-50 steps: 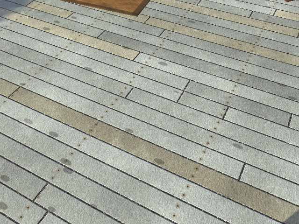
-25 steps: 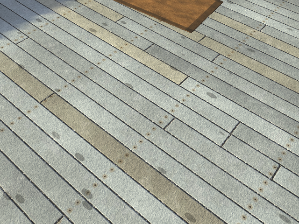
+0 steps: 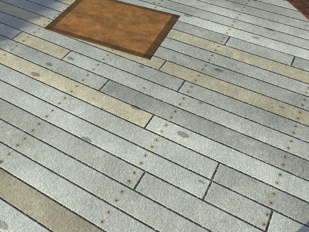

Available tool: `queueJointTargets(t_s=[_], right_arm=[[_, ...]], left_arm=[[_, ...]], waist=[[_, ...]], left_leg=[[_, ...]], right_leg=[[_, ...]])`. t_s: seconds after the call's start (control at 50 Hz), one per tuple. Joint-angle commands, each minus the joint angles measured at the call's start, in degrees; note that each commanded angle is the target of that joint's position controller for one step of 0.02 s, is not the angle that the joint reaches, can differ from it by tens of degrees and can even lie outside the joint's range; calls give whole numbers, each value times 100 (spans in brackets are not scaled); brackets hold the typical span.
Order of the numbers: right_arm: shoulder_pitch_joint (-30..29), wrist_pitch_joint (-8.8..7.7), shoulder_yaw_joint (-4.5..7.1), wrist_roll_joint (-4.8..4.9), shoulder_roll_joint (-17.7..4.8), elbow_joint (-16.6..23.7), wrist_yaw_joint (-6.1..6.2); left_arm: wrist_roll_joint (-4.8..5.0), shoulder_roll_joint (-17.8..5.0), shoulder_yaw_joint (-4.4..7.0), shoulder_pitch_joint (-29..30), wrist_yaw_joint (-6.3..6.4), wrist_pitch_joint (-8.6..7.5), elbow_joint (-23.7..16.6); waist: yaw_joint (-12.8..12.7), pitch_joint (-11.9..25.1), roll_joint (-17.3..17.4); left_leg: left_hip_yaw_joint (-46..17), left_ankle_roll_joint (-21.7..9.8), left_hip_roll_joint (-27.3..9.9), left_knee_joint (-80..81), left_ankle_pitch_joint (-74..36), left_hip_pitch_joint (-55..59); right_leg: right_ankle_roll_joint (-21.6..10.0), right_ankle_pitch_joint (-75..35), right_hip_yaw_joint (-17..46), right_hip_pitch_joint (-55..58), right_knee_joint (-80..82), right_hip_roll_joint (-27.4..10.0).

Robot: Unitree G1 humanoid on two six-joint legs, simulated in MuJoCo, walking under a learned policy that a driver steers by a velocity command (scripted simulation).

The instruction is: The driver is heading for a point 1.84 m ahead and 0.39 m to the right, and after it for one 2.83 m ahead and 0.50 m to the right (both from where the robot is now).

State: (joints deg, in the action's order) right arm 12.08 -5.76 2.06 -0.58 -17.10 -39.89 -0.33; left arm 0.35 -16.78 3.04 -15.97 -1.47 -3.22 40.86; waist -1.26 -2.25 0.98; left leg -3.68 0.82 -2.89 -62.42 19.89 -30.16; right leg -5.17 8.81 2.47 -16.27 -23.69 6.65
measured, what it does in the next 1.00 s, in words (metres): walks ahead, turning right: left foot, then right foot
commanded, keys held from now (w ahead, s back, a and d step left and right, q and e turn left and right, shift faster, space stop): w+e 0.76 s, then w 0.24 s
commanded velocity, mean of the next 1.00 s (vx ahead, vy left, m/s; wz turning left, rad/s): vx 0.50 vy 0.00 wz -0.52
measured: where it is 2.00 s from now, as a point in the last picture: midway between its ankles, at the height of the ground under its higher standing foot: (235, 125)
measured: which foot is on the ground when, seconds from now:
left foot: up 0.00-0.26, down 0.28-0.80, up 0.82-1.00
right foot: down 0.00-0.28, up 0.30-0.78, down 0.80-1.00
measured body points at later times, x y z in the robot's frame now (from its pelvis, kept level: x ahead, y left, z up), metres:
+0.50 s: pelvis +0.28 +0.04 +0.00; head +0.30 +0.05 +0.45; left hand +0.49 +0.27 -0.10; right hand +0.28 -0.25 -0.10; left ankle +0.31 +0.15 -0.74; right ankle +0.26 -0.10 -0.66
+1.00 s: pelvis +0.51 -0.12 +0.00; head +0.54 -0.14 +0.45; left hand +0.75 +0.06 -0.10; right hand +0.48 -0.42 -0.11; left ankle +0.61 +0.02 -0.66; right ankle +0.49 -0.19 -0.74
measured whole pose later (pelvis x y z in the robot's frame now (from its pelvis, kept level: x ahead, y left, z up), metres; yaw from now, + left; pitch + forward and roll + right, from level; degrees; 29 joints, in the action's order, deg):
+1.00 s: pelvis +0.51 -0.12 +0.00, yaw -32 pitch +1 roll +0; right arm 10.7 -5.2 2.6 0.4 -17.9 -44.1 -0.5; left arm 0.1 -15.5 3.2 -16.1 -1.5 -3.0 39.2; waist -1.0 -2.7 1.8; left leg -1.7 1.2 -6.8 -62.7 17.0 -32.7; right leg -4.8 9.8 -0.6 -13.7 -22.4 5.1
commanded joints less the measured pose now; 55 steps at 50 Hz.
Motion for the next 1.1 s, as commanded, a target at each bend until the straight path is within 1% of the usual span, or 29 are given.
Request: queueJointTargets(t_s=[0.02,0.1,0.16,0.22,0.26,0.28,0.3,0.32,0.34,0.36,0.38,0.42,0.46,0.52,0.62,0.7,0.74,0.76,0.78,0.8,0.82,0.84,0.86,0.88,0.9,0.94,0.98,1.04,1.1], right_arm=[[34,13,146,-54,-505,405,55],[-827,-16,51,-28,-288,566,30],[-1219,-77,92,74,-401,662,-27],[-1110,-142,203,110,-625,647,-61],[-414,-188,323,87,-790,477,-25],[303,-212,409,-16,-1038,418,24],[950,-135,545,-109,-1539,264,44],[1065,-84,501,42,-1238,193,-4],[785,-59,392,69,-837,263,11],[521,-18,337,31,-690,290,26],[324,2,290,8,-563,247,28],[160,-18,247,-31,-446,172,42],[156,-61,274,24,-471,68,34],[210,-74,353,14,-687,-95,39],[325,11,385,62,-875,-316,71],[566,127,445,172,-1064,-511,70],[538,196,499,226,-1234,-526,100],[519,238,527,249,-1321,-521,124],[489,268,502,271,-1283,-524,144],[578,241,399,166,-1063,-483,161],[1237,116,87,-91,-184,-170,47],[819,-76,143,111,-646,-245,-37],[162,-153,243,358,-948,-64,-68],[-31,-195,197,321,-853,-1,-38],[-75,-184,207,175,-826,-70,2],[222,-56,235,114,-788,-180,-7],[315,62,198,72,-588,-250,-3],[-209,115,137,26,-409,-103,5],[-781,63,81,65,-280,4,-60]], left_arm=[[19,-882,236,162,108,-78,-430],[90,-1005,292,-104,209,-4,-294],[134,-999,304,-412,236,68,-169],[120,-953,313,-424,255,118,-157],[86,-778,267,-300,239,134,-216],[31,-454,148,-280,209,108,-305],[125,-67,21,-981,208,52,-458],[180,-461,55,-1057,215,28,-448],[178,-885,176,-595,216,53,-423],[121,-913,201,-210,222,88,-491],[68,-850,212,11,206,93,-569],[117,-652,214,-12,149,142,-616],[126,-457,179,52,122,201,-663],[79,-340,137,359,103,220,-789],[89,-198,68,1115,-62,132,-938],[112,-247,82,1585,-187,131,-1172],[73,-422,175,1409,-207,159,-1207],[56,-583,266,1016,-196,185,-1139],[60,-793,409,178,-151,203,-925],[77,-1131,578,-825,-39,252,-665],[125,-1817,637,-709,24,204,-671],[104,-1307,492,-1015,6,132,-763],[35,-1060,403,-797,-21,57,-659],[50,-944,357,-428,-17,15,-643],[24,-746,284,-43,-10,0,-661],[-76,-561,206,262,4,-52,-707],[-31,-620,215,250,22,-128,-584],[-25,-738,239,82,94,-159,-385],[5,-786,238,-126,138,-136,-209]], waist=[[186,321,-341],[-151,234,-473],[-297,263,-559],[-142,298,-721],[266,555,-770],[607,1215,-400],[471,2064,1150],[498,1987,1571],[623,1200,886],[590,732,484],[503,372,378],[301,161,652],[262,97,617],[281,64,360],[534,-85,236],[596,-247,248],[371,-26,406],[109,247,478],[-384,691,356],[-838,1210,-40],[-106,1776,-1692],[-569,2649,-1038],[-655,1700,-745],[-426,1139,-425],[-199,772,-268],[146,618,-420],[242,499,-346],[118,197,-312],[-119,44,-365]], left_leg=[[16,259,-172,747,-417,-488],[106,389,146,2479,-2148,123],[-11,354,322,3109,-2429,386],[-185,147,309,3450,-1894,607],[-74,-143,243,3774,-1714,1646],[-698,-490,-490,3670,-1427,2918],[-2987,-1394,-1805,3945,-323,4929],[-4301,-1579,-2188,4409,1054,4977],[-3559,-1328,-1936,4540,1303,4319],[-2712,-1131,-1685,4568,636,3673],[-2104,-1077,-1445,4700,-64,3113],[-1312,-1021,-1174,4996,-750,2486],[-818,-1107,-1144,5203,-1195,2337],[-283,-1207,-1244,5337,-1908,2480],[697,-985,-1085,5338,-2375,2683],[1026,-838,-1285,5104,-2961,3259],[1255,-721,-1303,4455,-4766,3501],[1371,-657,-1266,3782,-5693,3523],[1520,-529,-1124,2719,-5918,3135],[1516,-329,-931,1182,-4570,1844],[1228,21,121,-977,1033,-781],[-29,-13,274,-1688,1393,-1272],[-53,-109,11,-1682,867,-1708],[-6,-165,-246,-1212,349,-1584],[27,-127,-429,-773,59,-1251],[-18,-54,-574,-385,-256,-545],[76,87,-576,1,-448,-424],[114,230,-560,980,-1416,-700],[224,194,-360,2202,-2511,-470]], right_leg=[[-1212,-1438,1613,307,1111,-1503],[-808,-964,1186,-138,1011,-1066],[-680,-493,1557,140,753,-1174],[-523,-290,2108,666,247,-1384],[-298,-533,2085,573,-422,-1163],[-102,-201,1717,102,-1690,-857],[311,1680,834,-1740,-3612,-24],[406,2492,756,-2702,-4627,-360],[449,1990,791,-2965,-5003,-619],[486,1568,574,-2887,-5010,-803],[510,1266,533,-2791,-4766,-951],[524,955,434,-2389,-4459,-1189],[576,814,329,-2387,-4195,-1262],[657,261,311,-2617,-3547,-1328],[544,-1006,-89,-2259,-2011,-1215],[290,-652,-381,-2137,-1360,-1078],[55,-56,-681,-1597,-1235,-761],[-92,190,-834,-1022,-1190,-534],[-303,-115,-871,221,-820,-305],[-564,-294,-145,2033,-730,-633],[-1625,317,3047,4043,-426,-2328],[-1885,1219,4427,4218,486,-2759],[-1528,878,3492,3603,607,-2548],[-1306,364,2755,2740,620,-2304],[-1150,-359,2185,1948,678,-2102],[-1103,-1123,1667,1076,976,-1880],[-1151,-1520,1275,702,1216,-1829],[-1034,-1625,785,585,1424,-1664],[-778,-1245,409,587,1466,-1458]])
Next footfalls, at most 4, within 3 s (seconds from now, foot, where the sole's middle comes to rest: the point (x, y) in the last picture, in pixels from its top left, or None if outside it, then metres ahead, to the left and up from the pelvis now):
0.28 left None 0.35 0.14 -0.78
0.80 right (216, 217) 0.53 -0.21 -0.78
1.32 left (201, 142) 0.91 -0.18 -0.78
1.80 right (261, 124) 1.02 -0.50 -0.78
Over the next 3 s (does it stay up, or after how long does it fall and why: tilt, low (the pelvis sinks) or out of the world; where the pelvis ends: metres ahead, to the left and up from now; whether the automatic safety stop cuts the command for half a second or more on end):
stays up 1.57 -0.39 0.00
